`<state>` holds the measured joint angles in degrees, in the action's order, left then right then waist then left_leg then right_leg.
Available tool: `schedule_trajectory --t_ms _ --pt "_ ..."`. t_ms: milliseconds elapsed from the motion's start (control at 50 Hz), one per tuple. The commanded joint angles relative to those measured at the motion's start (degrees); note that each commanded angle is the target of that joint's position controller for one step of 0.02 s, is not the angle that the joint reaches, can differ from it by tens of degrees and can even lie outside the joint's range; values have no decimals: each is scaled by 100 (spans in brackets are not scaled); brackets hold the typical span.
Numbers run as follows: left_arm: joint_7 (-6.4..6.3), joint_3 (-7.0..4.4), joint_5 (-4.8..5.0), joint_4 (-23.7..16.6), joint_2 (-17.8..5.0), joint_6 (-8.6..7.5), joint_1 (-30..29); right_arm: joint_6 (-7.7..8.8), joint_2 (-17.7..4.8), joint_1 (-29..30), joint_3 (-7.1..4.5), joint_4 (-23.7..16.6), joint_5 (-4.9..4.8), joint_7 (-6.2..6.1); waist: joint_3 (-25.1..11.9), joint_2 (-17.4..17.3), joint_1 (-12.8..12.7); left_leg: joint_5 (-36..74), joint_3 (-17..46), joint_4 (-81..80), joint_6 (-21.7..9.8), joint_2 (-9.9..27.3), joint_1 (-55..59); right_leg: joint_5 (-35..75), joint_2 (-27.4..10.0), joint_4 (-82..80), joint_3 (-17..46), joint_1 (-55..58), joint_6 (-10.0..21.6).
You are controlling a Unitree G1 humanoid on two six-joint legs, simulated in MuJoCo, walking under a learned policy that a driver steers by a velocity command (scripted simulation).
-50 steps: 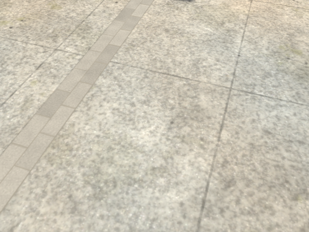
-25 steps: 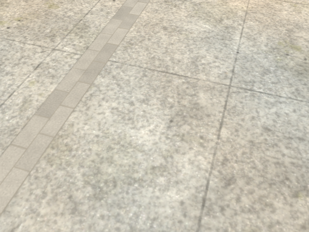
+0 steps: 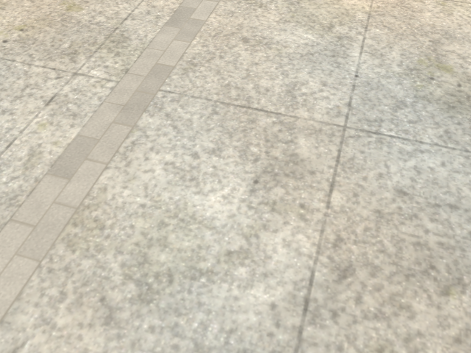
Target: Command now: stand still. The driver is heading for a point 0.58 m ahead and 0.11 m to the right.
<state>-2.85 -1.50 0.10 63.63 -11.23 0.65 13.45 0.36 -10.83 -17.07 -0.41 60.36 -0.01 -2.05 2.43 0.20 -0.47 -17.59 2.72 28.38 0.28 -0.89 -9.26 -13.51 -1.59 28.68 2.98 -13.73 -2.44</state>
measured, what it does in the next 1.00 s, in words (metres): walks ahead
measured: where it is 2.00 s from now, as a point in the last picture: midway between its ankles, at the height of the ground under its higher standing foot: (250, 319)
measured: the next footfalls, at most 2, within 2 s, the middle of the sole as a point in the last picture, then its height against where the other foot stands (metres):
left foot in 1.16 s outside the picture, level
right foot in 1.64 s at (293, 302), level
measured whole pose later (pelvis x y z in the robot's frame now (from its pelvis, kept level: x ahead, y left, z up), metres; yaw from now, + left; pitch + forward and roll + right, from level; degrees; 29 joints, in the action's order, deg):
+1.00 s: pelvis +0.15 -0.03 +0.01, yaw +0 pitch +2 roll +0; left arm -0.8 -0.1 -0.1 62.0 -9.5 -4.6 31.1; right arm 5.7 -14.4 -5.6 -2.3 51.6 -1.6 1.3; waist -0.1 -1.6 -4.5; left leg -5.6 -1.3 46.1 -1.9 4.5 -37.0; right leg -16.7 1.7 10.8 -0.6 4.1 2.1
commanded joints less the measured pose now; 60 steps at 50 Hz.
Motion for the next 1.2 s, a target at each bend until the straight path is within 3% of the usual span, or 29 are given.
schedule_trajectory --t_ms 20,460,480,520,560,640,660,700,720,740,760,780,800,820,840,860,900,940,980,1040,1080,1120,1140,1160,1180,1200 --pt "-14 -69 1 -92 -547 -30 267 30 -523 -375 -77 -58 -2 -17 125 -21 4 687 10 -627 -75 71 -547 633 65 -372 -137 260 121" --pt "-9 5 11 -76 -430 -43 524 26 -393 -664 -22 130 -14 -35 184 -15 25 615 -62 -574 -34 56 -613 577 102 -345 -140 169 171" --pt "-11 25 6 -19 -355 -38 630 19 -325 -781 -6 196 -11 -40 43 -33 27 55 -114 -615 -49 6 -561 36 172 -347 -214 235 177" --pt "-34 -13 62 -26 -434 -31 656 -7 -512 -769 -71 159 -72 -79 288 -163 44 -1780 -44 -617 -251 -33 -838 -1775 396 -94 -404 -126 291" --pt "-16 -15 70 -145 -413 -130 527 47 -619 -810 -111 67 -115 -85 733 -288 110 -2790 411 -827 -530 276 -1165 -2444 338 87 -315 -667 436" --pt "171 41 124 -375 -106 -505 304 232 -1039 -1085 -283 40 -201 -6 818 -1148 213 -3077 2258 -1684 -1260 1538 -833 -1099 290 1459 -550 -1136 491" --pt "213 34 157 -378 -116 -575 408 251 -994 -851 -272 -62 -199 10 901 -1088 59 -2893 2278 -1704 -1276 1583 -1094 -1124 214 1310 -501 -877 612" --pt "240 -5 186 -106 -127 -644 1278 264 -871 -184 -228 -312 -232 50 934 -832 -454 -2084 1404 -1003 -878 1015 -1796 -968 249 -63 -419 538 745" --pt "241 -137 141 108 -535 -666 2009 319 -640 89 -173 -457 -221 57 726 74 -688 -1049 512 404 -543 406 -2376 -1061 -286 -638 641 1381 899" --pt "318 -362 162 230 -1393 -714 2861 438 -331 129 -102 -685 -182 31 294 1782 -883 -824 -384 2475 -213 -248 -3198 -1527 -1531 -1644 2994 2167 1587" --pt "348 -251 33 152 -1146 -781 2718 569 -425 128 -113 -745 -235 50 246 1476 -663 -1218 193 3735 -293 -110 -3719 -1487 -2078 -1994 4172 2167 1879" --pt "346 -162 14 -24 -823 -821 2165 647 -500 118 -130 -742 -287 115 564 833 -388 -844 357 4348 -436 190 -4023 -1056 -2017 -1869 3600 1984 1776" --pt "368 -114 31 -169 -684 -825 1819 698 -484 93 -134 -696 -265 168 532 544 -271 -348 311 4421 -534 381 -4063 -710 -1740 -1863 2855 1919 1627" --pt "384 -73 48 -227 -607 -791 1664 735 -606 212 -196 -720 -222 193 564 343 -210 44 198 4186 -571 542 -4150 -141 -1553 -1911 2249 1945 1483" --pt "379 -8 34 -225 -430 -740 1683 741 -755 395 -277 -772 -173 220 509 365 -208 312 64 3894 -558 659 -4020 537 -1303 -1957 1663 1945 1305" --pt "355 30 16 -195 -324 -679 1819 718 -709 453 -296 -796 -168 264 418 491 -216 456 -69 3655 -511 690 -3866 998 -1133 -1978 1265 1950 1208" --pt "271 43 -8 -200 -384 -593 1994 640 -448 673 -248 -870 -162 334 369 471 -225 690 -295 3138 -360 671 -3767 1503 -1009 -2038 816 1855 1206" --pt "185 21 -33 -326 -608 -553 1858 605 -254 1324 -154 -1146 -139 353 535 377 -269 1074 -415 2150 -210 601 -3515 1483 -951 -2207 555 1369 1251" --pt "135 -21 -24 -410 -819 -550 1830 601 -247 1862 -101 -1361 -145 376 608 478 -345 1506 -579 1243 -131 411 -2896 1339 -877 -2372 350 884 1252" --pt "120 -100 92 -383 -953 -584 1938 581 -497 2211 -116 -1552 -188 422 734 574 -290 1781 -517 644 -241 349 -2512 1381 -1116 -2477 298 987 1255" --pt "123 -141 108 -392 -979 -559 1866 609 -678 2193 -172 -1616 -181 455 638 548 -117 1694 -475 364 -415 288 -2327 2135 -1257 -2168 203 1444 1139" --pt "137 -190 36 -449 -1085 -487 1717 628 -976 1485 -331 -1467 -177 446 -1 710 340 1431 -655 412 -628 -17 -1274 4259 -1218 -1096 -21 1733 973" --pt "154 -159 -10 -498 -996 -436 1668 614 -1194 538 -472 -1186 -201 408 -562 682 792 1371 -705 384 -777 -162 -34 4849 -986 45 -135 1408 841" --pt "187 -76 -77 -668 -863 -433 1556 587 -1559 -526 -597 -968 -166 336 -1283 325 1225 955 310 401 -1088 721 1730 3574 -709 1745 -207 140 663" --pt "243 168 -22 -735 127 -541 2344 562 -2027 -1048 -674 -833 -11 351 -2371 -1381 757 -602 3269 -463 -1975 2360 3463 -631 439 4053 -219 -1802 325" --pt "262 70 161 -664 -305 -701 2113 585 -1514 -848 -528 -839 -23 370 -2295 -1268 852 -992 4320 -1339 -1893 2429 3114 -1694 409 4959 672 -2332 450"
